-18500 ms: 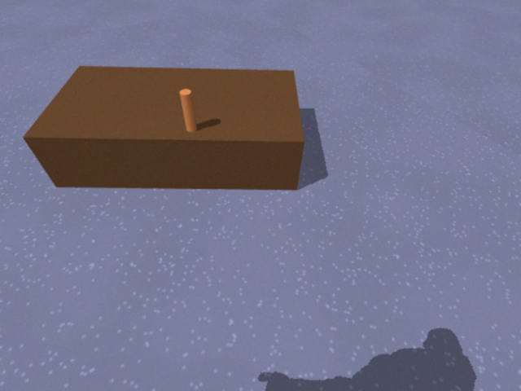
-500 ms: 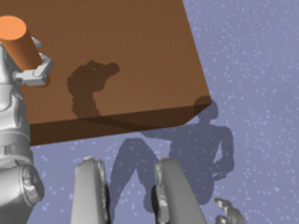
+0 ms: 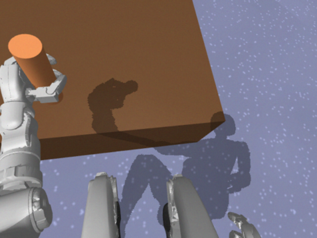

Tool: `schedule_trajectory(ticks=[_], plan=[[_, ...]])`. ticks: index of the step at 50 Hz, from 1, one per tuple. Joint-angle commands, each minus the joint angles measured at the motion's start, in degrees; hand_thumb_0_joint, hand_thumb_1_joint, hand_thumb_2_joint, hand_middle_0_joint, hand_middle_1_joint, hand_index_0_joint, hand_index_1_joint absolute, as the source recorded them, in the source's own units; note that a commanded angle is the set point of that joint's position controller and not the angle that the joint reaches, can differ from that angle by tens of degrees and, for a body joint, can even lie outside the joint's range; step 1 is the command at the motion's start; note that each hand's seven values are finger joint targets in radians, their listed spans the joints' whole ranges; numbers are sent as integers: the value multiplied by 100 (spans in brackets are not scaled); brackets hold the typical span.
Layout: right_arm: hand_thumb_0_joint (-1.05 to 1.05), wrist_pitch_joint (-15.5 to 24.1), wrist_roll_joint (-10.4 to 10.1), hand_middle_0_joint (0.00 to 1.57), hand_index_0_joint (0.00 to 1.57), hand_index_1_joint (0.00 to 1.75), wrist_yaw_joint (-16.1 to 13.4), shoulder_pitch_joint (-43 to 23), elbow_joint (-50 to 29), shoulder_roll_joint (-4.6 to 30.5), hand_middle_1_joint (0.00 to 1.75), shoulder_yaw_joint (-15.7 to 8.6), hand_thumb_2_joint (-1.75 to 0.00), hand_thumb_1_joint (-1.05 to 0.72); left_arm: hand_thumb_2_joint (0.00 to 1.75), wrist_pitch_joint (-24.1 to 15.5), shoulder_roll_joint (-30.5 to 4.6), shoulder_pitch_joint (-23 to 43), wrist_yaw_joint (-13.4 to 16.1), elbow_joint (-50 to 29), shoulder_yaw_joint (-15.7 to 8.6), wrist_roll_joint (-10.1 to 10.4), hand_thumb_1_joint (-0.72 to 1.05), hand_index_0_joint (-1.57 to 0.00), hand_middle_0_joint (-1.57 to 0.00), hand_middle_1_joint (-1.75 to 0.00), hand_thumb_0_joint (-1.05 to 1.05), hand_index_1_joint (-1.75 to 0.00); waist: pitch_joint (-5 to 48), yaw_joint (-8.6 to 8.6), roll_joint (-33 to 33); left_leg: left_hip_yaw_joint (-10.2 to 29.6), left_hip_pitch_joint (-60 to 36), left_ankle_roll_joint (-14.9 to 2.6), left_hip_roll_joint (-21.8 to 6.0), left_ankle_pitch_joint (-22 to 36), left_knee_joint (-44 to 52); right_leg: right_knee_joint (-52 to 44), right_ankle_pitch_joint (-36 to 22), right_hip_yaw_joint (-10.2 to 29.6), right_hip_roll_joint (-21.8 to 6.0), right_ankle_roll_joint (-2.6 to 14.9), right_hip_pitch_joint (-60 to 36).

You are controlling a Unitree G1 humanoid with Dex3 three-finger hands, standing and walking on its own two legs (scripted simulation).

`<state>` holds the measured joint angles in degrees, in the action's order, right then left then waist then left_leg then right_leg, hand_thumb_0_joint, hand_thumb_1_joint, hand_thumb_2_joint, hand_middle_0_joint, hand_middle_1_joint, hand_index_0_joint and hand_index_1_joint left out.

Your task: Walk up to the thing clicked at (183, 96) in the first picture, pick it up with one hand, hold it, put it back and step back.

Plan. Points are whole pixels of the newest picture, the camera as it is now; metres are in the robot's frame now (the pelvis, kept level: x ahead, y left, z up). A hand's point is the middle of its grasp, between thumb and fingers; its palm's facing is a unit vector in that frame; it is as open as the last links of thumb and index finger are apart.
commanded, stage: lift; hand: left
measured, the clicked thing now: (42, 76) +0.47 +0.25 +0.03
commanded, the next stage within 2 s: hold in 1.38 s
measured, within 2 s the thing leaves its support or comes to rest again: neither
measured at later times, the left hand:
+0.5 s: hand (24, 82) +0.40 +0.22 +0.13, palm faces +0.17 -0.99 -0.01, open 6.9 cm
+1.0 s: hand (11, 68) +0.38 +0.21 +0.19, palm faces +0.17 -0.99 -0.01, open 6.9 cm
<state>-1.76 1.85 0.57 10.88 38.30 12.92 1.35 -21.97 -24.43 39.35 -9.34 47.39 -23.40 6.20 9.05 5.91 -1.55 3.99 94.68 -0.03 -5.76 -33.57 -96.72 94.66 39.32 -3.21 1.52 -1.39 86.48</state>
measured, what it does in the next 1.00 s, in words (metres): rises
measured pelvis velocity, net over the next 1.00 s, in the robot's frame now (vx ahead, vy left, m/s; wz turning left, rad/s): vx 0.04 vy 0.00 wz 0.08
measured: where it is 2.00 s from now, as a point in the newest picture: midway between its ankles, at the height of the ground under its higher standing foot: (143, 234)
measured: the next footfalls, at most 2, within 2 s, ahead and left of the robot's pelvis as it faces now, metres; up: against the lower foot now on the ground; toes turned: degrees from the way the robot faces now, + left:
none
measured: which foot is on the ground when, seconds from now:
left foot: down 0.00-1.00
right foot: down 0.00-1.00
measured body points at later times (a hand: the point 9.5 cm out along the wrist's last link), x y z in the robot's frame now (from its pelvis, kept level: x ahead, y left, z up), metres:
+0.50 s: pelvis +0.02 +0.00 +0.10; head +0.13 +0.04 +0.53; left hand +0.38 +0.27 +0.13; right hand +0.16 -0.24 -0.01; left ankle +0.07 +0.12 -0.52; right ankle +0.04 -0.14 -0.52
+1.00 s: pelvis +0.04 +0.00 +0.15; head +0.12 +0.02 +0.59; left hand +0.37 +0.26 +0.19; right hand +0.19 -0.23 +0.04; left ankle +0.07 +0.12 -0.52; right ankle +0.04 -0.14 -0.52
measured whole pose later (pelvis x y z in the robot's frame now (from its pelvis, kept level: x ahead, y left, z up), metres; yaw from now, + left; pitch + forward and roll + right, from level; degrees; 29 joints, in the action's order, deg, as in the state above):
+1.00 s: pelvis +0.04 +0.00 +0.15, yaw +4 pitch +13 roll -3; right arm 0.9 -0.8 -1.7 12.9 37.1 12.1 0.1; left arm -20.2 -12.7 11.9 -4.1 27.0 -10.1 9.8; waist 4.7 2.2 -1.0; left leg 0.5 48.9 0.4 -4.1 -25.3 -60.7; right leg 58.1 29.6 -2.1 -0.1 -1.3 41.7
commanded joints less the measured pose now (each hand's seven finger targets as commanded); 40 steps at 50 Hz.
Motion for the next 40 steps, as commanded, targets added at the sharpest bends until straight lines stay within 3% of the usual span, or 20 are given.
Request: schedule_trajectory(ticks=[1,3,6,8,10,13,15,18,19,21,24,26,27,28,29,30,33,35,39,40], plan=[[0,165,-63,20,20,30,-88,706,-368,1115,30,-431,-90,-90,121,-481,-1302,2043,35,-1880,-147,210,43,-133,-129,-139,0,-136,3660,-65,-935,202,-3839,-92,141,1261,1445,-1521,-1601,-32,88,318,-1263],[0,179,-101,20,20,30,-115,629,-423,1110,30,-434,-90,-90,122,-408,-1132,1673,90,-1749,-125,262,45,-133,-129,-139,0,-136,3394,-88,-790,184,-3821,-92,162,1130,1639,-1725,-1529,-18,82,318,-1395],[0,210,-128,20,20,30,-117,639,-411,1072,30,-433,-90,-90,123,-368,-928,1355,134,-1942,33,270,47,-133,-129,-139,0,-136,3369,-118,-829,192,-4242,-79,158,1497,1828,-1871,-1801,-43,85,315,-1606],[0,207,-155,20,20,30,-128,614,-438,1037,30,-427,-90,-90,124,-373,-1010,1140,187,-2171,-25,248,47,-134,-130,-140,0,-137,3306,-177,-727,129,-4288,-93,188,1593,1960,-2059,-1929,-26,90,302,-1975],[0,252,-153,20,20,30,-124,568,-430,1014,30,-453,-90,-91,126,-378,-702,1123,192,-2475,234,265,44,-136,-132,-142,0,-139,3216,-134,-814,137,-4532,-72,176,1695,2104,-2145,-2027,-24,70,302,-1992],[0,306,-210,20,20,30,-170,525,-453,1003,30,-463,-90,-90,127,-359,-643,892,198,-2738,300,372,47,-137,-133,-142,0,-140,3124,-142,-746,73,-4768,-70,207,1630,2348,-2474,-2029,18,66,283,-2368],[0,357,-238,20,20,30,-183,427,-525,972,30,-459,-90,-90,127,-305,-373,582,234,-2920,549,396,45,-137,-134,-142,0,-140,2871,-152,-578,16,-4792,-64,230,1382,2574,-2731,-1890,53,70,278,-2629],[0,406,-276,20,20,30,-221,368,-521,971,30,-461,-90,-90,125,-230,-296,353,288,-3129,620,425,42,-136,-133,-141,0,-139,2599,-209,-667,52,-5086,-23,232,1286,2914,-2950,-1810,47,57,282,-2770],[0,400,-283,20,20,30,-228,412,-495,993,30,-489,-90,-90,127,-204,-285,97,322,-2974,510,428,44,-136,-133,-141,0,-140,2591,-199,-605,114,-5210,-21,216,1425,2998,-2956,-1907,9,50,285,-2819],[0,405,-297,20,20,30,-233,359,-539,947,30,-455,-90,-90,128,-173,-97,-62,354,-3170,732,431,43,-137,-134,-143,0,-141,2280,-232,-662,98,-5324,8,228,1416,3206,-3110,-1892,4,37,288,-2907],[0,404,-312,20,20,30,-266,394,-564,894,30,-439,-89,-89,130,-165,-139,-149,439,-3166,626,449,43,-138,-135,-143,0,-142,2175,-216,-384,-7,-5333,-34,258,1471,3368,-3414,-2037,44,31,260,-3399],[0,439,-304,20,20,30,-260,335,-594,888,30,-441,-89,-89,129,-191,7,-225,422,-3252,787,455,43,-136,-134,-142,0,-141,2009,-256,-519,-28,-5511,-2,273,1400,3554,-3495,-1958,40,18,277,-3396],[0,449,-293,20,20,30,-260,342,-602,903,30,-451,-89,-89,129,-193,77,-225,419,-3221,898,431,44,-136,-134,-142,0,-141,1948,-196,-515,-5,-5604,0,256,1384,3628,-3548,-1934,29,17,277,-3395],[0,456,-295,20,20,30,-275,345,-604,883,30,-450,-90,-90,129,-216,-32,-247,426,-3292,756,446,46,-136,-134,-141,0,-140,1891,-264,-513,-40,-5629,0,272,1416,3694,-3644,-1975,37,9,263,-3516],[0,455,-293,20,20,30,-280,313,-646,883,30,-443,-89,-90,128,-175,157,-526,433,-3033,938,415,45,-137,-134,-142,0,-141,1839,-233,-365,-66,-5700,-7,274,1465,3747,-3695,-2028,26,16,260,-3621],[0,479,-287,20,20,30,-277,289,-644,866,30,-434,-90,-90,129,-228,52,-296,417,-3383,939,423,44,-136,-134,-142,0,-141,1818,-252,-409,-133,-5680,-14,302,1483,3746,-3802,-2095,61,10,243,-3724],[0,512,-288,20,20,30,-265,287,-708,848,30,-428,-90,-90,126,-251,239,-571,426,-3297,1016,475,40,-135,-133,-140,0,-139,1860,-269,-318,-182,-5885,-22,320,1606,3884,-3959,-2244,75,-7,237,-4031],[0,504,-279,20,20,30,-274,308,-705,835,30,-425,-90,-90,127,-277,129,-591,463,-3445,919,470,41,-136,-133,-141,0,-140,1970,-309,-327,-179,-6065,-18,322,1766,3958,-4023,-2367,61,-4,228,-4194],[0,516,-271,20,20,30,-266,301,-729,813,30,-411,-90,-90,128,-288,230,-815,506,-3480,1000,483,40,-136,-134,-142,0,-141,1914,-314,-210,-199,-6207,-35,326,2127,4074,-4177,-2718,62,-2,204,-4530],[0,514,-269,20,20,30,-265,356,-693,806,30,-413,-90,-90,128,-297,161,-850,515,-3496,907,486,40,-135,-133,-142,0,-141,1973,-346,-233,-212,-6303,-40,321,2293,4073,-4187,-2861,71,-7,199,-4591]])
